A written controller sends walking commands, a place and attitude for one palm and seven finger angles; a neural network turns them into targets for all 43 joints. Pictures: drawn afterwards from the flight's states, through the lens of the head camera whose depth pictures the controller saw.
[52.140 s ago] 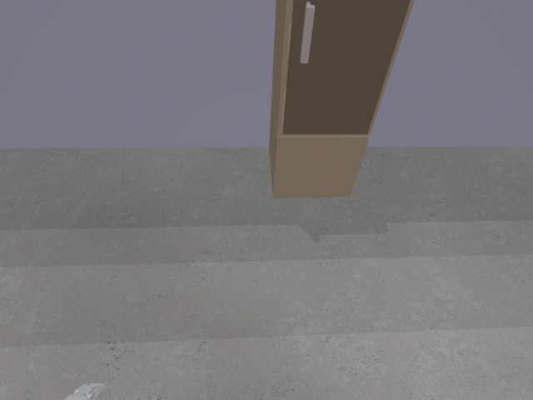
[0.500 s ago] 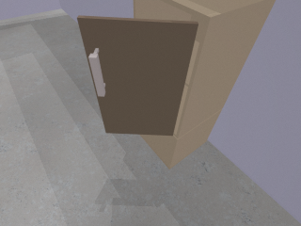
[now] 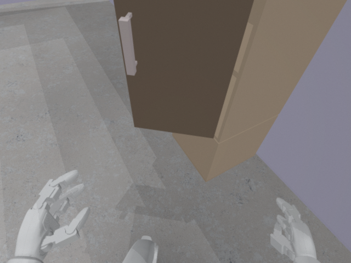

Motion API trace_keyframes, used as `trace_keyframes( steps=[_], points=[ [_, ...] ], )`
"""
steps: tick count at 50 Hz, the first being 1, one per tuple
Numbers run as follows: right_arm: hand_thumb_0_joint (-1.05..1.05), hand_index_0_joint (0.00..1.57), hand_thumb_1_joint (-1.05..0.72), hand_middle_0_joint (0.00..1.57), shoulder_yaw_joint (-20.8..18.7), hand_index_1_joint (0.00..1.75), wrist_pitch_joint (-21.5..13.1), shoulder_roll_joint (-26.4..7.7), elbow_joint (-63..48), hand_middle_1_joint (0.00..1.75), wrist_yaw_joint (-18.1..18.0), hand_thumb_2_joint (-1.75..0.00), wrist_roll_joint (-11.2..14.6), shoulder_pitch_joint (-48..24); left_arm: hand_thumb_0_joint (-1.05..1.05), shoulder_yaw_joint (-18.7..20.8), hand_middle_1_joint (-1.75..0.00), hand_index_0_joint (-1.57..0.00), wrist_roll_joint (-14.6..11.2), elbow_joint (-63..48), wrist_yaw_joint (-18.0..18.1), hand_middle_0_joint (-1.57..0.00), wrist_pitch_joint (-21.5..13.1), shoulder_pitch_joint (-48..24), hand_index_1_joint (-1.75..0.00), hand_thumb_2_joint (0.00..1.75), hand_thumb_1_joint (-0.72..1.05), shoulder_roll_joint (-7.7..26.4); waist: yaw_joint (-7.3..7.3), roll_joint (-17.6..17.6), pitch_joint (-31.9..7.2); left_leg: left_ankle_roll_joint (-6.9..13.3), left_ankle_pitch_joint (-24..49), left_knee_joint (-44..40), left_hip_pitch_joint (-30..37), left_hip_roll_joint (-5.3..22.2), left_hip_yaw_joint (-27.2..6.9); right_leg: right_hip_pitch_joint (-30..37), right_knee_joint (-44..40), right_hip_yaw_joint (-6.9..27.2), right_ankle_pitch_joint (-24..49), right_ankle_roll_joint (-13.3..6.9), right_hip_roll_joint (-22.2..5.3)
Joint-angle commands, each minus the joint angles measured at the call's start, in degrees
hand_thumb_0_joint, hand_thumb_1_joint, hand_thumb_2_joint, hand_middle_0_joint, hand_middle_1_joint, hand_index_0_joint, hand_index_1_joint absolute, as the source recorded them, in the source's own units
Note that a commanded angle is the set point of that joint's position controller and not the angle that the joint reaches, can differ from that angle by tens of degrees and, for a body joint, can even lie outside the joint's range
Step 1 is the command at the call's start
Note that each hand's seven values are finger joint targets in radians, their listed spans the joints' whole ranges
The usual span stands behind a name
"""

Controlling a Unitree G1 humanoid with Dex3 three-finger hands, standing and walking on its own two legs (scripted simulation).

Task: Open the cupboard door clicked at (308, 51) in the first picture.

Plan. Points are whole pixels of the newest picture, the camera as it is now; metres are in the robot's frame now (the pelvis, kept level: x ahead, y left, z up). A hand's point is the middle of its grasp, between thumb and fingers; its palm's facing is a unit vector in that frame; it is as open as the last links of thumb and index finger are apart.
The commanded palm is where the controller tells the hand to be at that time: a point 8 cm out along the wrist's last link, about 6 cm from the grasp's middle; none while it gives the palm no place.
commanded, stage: raise the hand with hooked fingers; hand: left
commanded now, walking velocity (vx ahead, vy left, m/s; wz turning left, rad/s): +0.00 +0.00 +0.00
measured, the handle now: (130, 45) +0.66 +0.22 +0.15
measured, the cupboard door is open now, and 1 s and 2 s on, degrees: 51 51 51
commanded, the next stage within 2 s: move the hooked fingers beside the handle in 1.60 s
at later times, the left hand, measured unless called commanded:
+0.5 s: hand (60, 168) +0.26 +0.27 +0.09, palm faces -0.03 -1.00 -0.05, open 12.1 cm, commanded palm +0.24 +0.32 +0.11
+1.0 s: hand (23, 139) +0.28 +0.33 +0.15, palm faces +0.02 -1.00 -0.04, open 13.9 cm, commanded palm +0.26 +0.37 +0.16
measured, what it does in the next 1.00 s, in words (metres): rises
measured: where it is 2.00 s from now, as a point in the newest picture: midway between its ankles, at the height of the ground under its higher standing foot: outside the picture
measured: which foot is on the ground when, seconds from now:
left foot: down 0.00-1.00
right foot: down 0.00-1.00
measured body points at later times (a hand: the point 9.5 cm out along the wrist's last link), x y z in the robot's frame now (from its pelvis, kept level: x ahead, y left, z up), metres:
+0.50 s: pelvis +0.02 +0.04 +0.03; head +0.06 +0.05 +0.47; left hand +0.26 +0.32 +0.10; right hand +0.15 -0.23 -0.05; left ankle +0.10 +0.13 -0.66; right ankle -0.02 -0.08 -0.66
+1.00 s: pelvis +0.00 +0.06 +0.05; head +0.02 +0.08 +0.50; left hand +0.28 +0.38 +0.15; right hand +0.18 -0.16 -0.01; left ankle +0.10 +0.13 -0.66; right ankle -0.02 -0.08 -0.66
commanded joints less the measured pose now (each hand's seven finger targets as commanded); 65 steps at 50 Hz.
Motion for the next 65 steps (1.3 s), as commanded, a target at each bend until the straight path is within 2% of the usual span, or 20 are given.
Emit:
trace_keyframes(
  steps=[1, 3, 5, 8, 10, 11, 13, 15, 17, 21, 23, 27, 28, 32, 37, 40, 44, 49, 57, 65],
  points=[
    [0.00, 0.20, -0.90, 0.20, 0.1, 0.30, -4.3, -5.8, -4.7, 0.30, -2.3, -0.90, 0.4, -0.1, 0.00, -1.0, -0.69, -0.24, -1.7, -22.1, -0.4, -0.24, -9.4, -20.1, -0.69, 0.64, 0.29, 10.2, -7.24, 5.5, -4.3, 3.1, -2.3, -4.4, 14.2, -0.4, -0.7, -9.3, -18.5, 12.3, 0.6, 3.2, -1.1],
    [0.00, 0.20, -0.90, 0.20, 0.6, 0.30, -4.3, -6.7, -3.7, 0.30, -2.8, -0.90, 1.2, 0.2, 0.00, -0.8, -0.72, -0.25, -2.0, -14.0, -2.9, -0.25, -5.0, -20.5, -0.72, 0.62, 0.25, 12.0, -7.66, 3.5, -1.3, 3.2, -2.9, -4.2, 11.6, -0.5, -1.1, -8.4, -20.4, 13.7, -0.6, 4.0, -1.2],
    [0.00, 0.20, -0.90, 0.20, 0.8, 0.30, -3.6, -7.0, -4.1, 0.30, -3.3, -0.90, 1.6, 0.1, 0.00, 1.2, -0.75, -0.25, -1.7, -8.2, -5.2, -0.25, 1.2, -19.6, -0.75, 0.60, 0.20, 14.9, -6.55, 1.3, -1.0, 3.1, -2.4, -5.3, 10.4, -0.9, -0.9, -6.3, -22.9, 15.5, -0.7, 4.9, -2.3],
    [0.00, 0.20, -0.90, 0.20, 1.1, 0.30, -2.3, -7.1, -6.4, 0.30, -3.3, -0.90, 1.8, -0.9, 0.00, 7.8, -0.80, -0.25, -3.3, -3.1, -6.8, -0.25, 10.9, -16.3, -0.80, 0.57, 0.13, 19.0, -1.71, 1.1, -5.0, 2.8, 1.4, -8.0, 12.0, -1.6, -1.0, 1.4, -23.9, 15.7, 4.9, 5.3, -3.6],
    [0.00, 0.20, -0.90, 0.20, 1.1, 0.30, -1.4, -6.2, -7.6, 0.30, -2.9, -0.90, 1.5, -1.3, 0.00, 12.8, -0.82, -0.26, -5.8, -5.8, -5.7, -0.26, 13.1, -14.4, -0.82, 0.55, 0.08, 20.0, 0.35, -0.4, -9.2, 2.4, 5.5, -9.0, 14.2, -1.7, -0.8, 6.6, -23.2, 15.4, 14.7, 6.6, -4.7],
    [0.00, 0.20, -0.90, 0.20, 1.1, 0.30, -1.3, -5.8, -7.8, 0.30, -2.6, -0.90, 1.3, -1.1, 0.00, 14.4, -0.84, -0.26, -6.8, -7.2, -4.6, -0.26, 12.9, -14.2, -0.84, 0.54, 0.06, 19.5, 0.71, -2.4, -10.6, 2.3, 7.4, -9.6, 15.2, -1.6, -0.9, 7.9, -22.5, 14.4, 19.1, 7.2, -4.5],
    [0.00, 0.20, -0.90, 0.20, 0.9, 0.30, -1.6, -5.0, -7.8, 0.30, -1.8, -0.90, 1.0, -0.4, 0.00, 16.6, -0.87, -0.26, -7.6, -10.5, -2.3, -0.26, 10.0, -13.4, -0.87, 0.52, 0.01, 19.0, 1.81, -0.4, -11.9, 2.1, 11.9, -11.3, 18.2, -1.5, -0.9, 9.5, -20.0, 11.5, 28.0, 6.7, -3.2],
    [0.00, 0.20, -0.90, 0.20, 0.3, 0.30, -2.1, -5.1, -7.3, 0.30, -1.0, -0.90, 1.0, 1.0, 0.00, 13.9, -0.90, -0.27, -6.6, -12.3, -1.3, -0.27, 6.5, -12.7, -0.90, 0.50, -0.03, 16.0, 0.34, 0.3, -11.3, 2.2, 14.0, -12.4, 21.5, -1.6, 0.1, 6.3, -18.5, 8.5, 31.7, 6.3, -1.7],
    [0.00, 0.20, -0.90, 0.20, 0.0, 0.30, -2.5, -5.7, -6.6, 0.30, -0.4, -0.90, 0.8, 2.1, 0.00, 9.9, -0.93, -0.27, -4.9, -12.0, -1.3, -0.27, 4.2, -14.2, -0.93, 0.48, -0.08, 13.6, -1.71, 1.8, -9.2, 2.6, 13.3, -12.8, 23.4, -1.6, 0.1, 1.9, -17.8, 6.2, 28.3, 5.5, -0.4],
    [0.00, 0.20, -0.90, 0.20, -0.4, 0.30, -3.2, -7.5, -6.2, 0.30, -0.5, -0.90, 1.4, 3.5, 0.00, 6.0, -0.99, -0.28, -3.8, -9.7, -4.5, -0.28, 4.5, -17.6, -0.99, 0.44, -0.17, 13.4, -3.77, 2.4, -7.8, 2.9, 9.5, -14.1, 24.8, -1.3, -0.7, -1.5, -18.9, 4.9, 19.9, 4.3, 0.3],
    [0.00, 0.20, -0.90, 0.20, -0.4, 0.30, -3.5, -8.3, -6.3, 0.30, -1.1, -0.90, 1.6, 3.7, 0.00, 7.9, -1.02, -0.28, -4.4, -10.3, -5.5, -0.28, 5.8, -19.8, -1.02, 0.42, -0.22, 16.4, -3.13, 2.3, -9.4, 2.9, 9.1, -15.2, 26.4, -1.3, -1.3, -0.2, -19.5, 4.8, 18.5, 3.8, 0.5],
    [0.00, 0.20, -0.90, 0.20, 0.2, 0.30, -4.0, -8.0, -6.9, 0.30, -1.6, -0.90, 1.5, 2.7, 0.00, 11.4, -1.08, -0.29, -4.4, -17.2, -3.6, -0.29, 6.4, -23.3, -1.08, 0.38, -0.31, 20.2, -1.89, 8.1, -13.8, 2.0, 9.4, -19.0, 33.4, -0.4, -3.4, 0.8, -19.6, 2.9, 16.8, 2.6, 0.6],
    [0.00, 0.20, -0.90, 0.20, 0.4, 0.30, -3.9, -8.1, -6.7, 0.30, -1.6, -0.90, 1.3, 2.9, 0.00, 12.6, -1.10, -0.29, -4.4, -17.6, -2.8, -0.29, 6.4, -24.3, -1.10, 0.37, -0.34, 21.3, -1.68, 8.2, -13.4, 1.8, 9.1, -19.6, 33.9, -0.3, -4.1, 1.3, -19.5, 2.7, 16.7, 2.3, 0.9],
    [0.00, 0.20, -0.90, 0.20, 1.1, 0.30, -3.0, -7.8, -7.0, 0.30, -1.5, -0.90, 1.5, 1.8, 0.00, 10.7, -1.15, -0.29, -3.7, -15.3, -0.9, -0.29, 8.2, -25.9, -1.15, 0.33, -0.43, 18.7, -2.39, 10.0, -9.2, 0.8, 3.5, -23.7, 35.7, 0.7, -6.7, 0.3, -20.4, 1.8, 14.5, 2.3, 0.9],
    [0.00, 0.20, -0.90, 0.20, 1.8, 0.30, -1.3, -8.3, -7.9, 0.30, -2.1, -0.90, 2.3, 1.1, 0.00, 8.5, -1.20, -0.30, -3.0, -6.6, -3.8, -0.30, 15.5, -29.6, -1.20, 0.30, -0.50, 18.4, -2.63, 6.5, -3.9, 0.8, -4.1, -27.4, 33.0, 0.4, -7.1, 2.0, -23.7, 2.0, 12.8, 2.6, 0.9],
    [0.00, 0.20, -0.90, 0.20, 2.2, 0.30, -0.9, -8.4, -8.5, 0.30, -2.5, -0.90, 2.5, 0.7, 0.00, 9.0, -1.20, -0.30, -3.0, -5.4, -5.8, -0.30, 18.2, -34.4, -1.20, 0.30, -0.50, 20.1, -2.43, 6.5, -4.6, 0.8, -3.9, -28.2, 34.3, 0.0, -7.0, 3.4, -24.9, 2.1, 13.2, 2.4, 1.0],
    [0.00, 0.20, -0.90, 0.20, 2.7, 0.30, -1.2, -8.4, -8.7, 0.30, -2.8, -0.90, 2.1, 0.1, 0.00, 12.4, -1.20, -0.30, -3.7, -8.8, -5.9, -0.30, 16.9, -40.4, -1.20, 0.30, -0.50, 23.9, -2.28, 7.1, -8.4, 0.8, -2.3, -28.5, 38.6, -0.2, -7.2, 5.0, -26.2, 2.4, 13.7, 2.1, 1.2],
    [0.00, 0.20, -0.90, 0.20, 3.2, 0.30, -1.7, -8.3, -7.5, 0.30, -3.0, -0.90, 2.0, 0.1, 0.00, 14.3, -1.20, -0.30, -3.6, -6.9, -6.0, -0.30, 15.3, -43.2, -1.20, 0.30, -0.50, 26.2, -2.38, 10.0, -7.5, 0.6, -3.3, -29.9, 39.6, -0.3, -7.1, 6.3, -27.8, 2.6, 13.2, 1.9, 1.2],
    [0.00, 0.20, -0.90, 0.20, 3.0, 0.30, -1.7, -8.8, -7.2, 0.30, -3.6, -0.90, 2.7, 0.5, 0.00, 12.6, -1.20, -0.30, -4.1, 2.5, -10.2, -0.30, 20.3, -43.6, -1.20, 0.30, -0.50, 25.9, -2.26, 6.5, -4.3, 1.5, -3.8, -30.4, 36.6, -1.2, -5.5, 7.9, -30.5, 2.9, 12.9, 2.2, 0.9],
    [0.00, 0.20, -0.90, 0.20, 2.3, 0.30, -2.3, -8.9, -7.3, 0.30, -2.7, -0.90, 2.3, 1.1, 0.00, 15.9, -1.20, -0.30, -5.2, 0.1, -9.8, -0.30, 17.1, -43.9, -1.20, 0.30, -0.50, 28.3, -1.96, 5.4, -5.4, 2.1, 1.6, -27.8, 36.5, -1.8, -3.3, 8.3, -30.9, 3.9, 13.8, 2.3, 1.1]
  ],
)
